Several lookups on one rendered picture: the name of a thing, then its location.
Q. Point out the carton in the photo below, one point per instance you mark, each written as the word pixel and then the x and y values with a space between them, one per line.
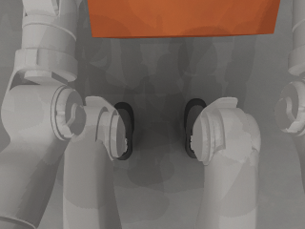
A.
pixel 127 19

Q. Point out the robot right shin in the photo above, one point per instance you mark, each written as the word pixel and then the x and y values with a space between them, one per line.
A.
pixel 230 102

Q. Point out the robot left upper arm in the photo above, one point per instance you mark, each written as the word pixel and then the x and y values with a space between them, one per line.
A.
pixel 40 120

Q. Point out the robot right forearm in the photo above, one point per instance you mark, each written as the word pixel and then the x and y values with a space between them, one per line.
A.
pixel 296 58

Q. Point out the robot right upper arm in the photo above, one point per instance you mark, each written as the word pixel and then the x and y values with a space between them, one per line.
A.
pixel 289 115

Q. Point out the robot left forearm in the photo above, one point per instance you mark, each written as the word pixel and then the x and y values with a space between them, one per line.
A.
pixel 47 54

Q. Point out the left robot foot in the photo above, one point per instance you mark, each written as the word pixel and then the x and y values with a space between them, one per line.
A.
pixel 126 113

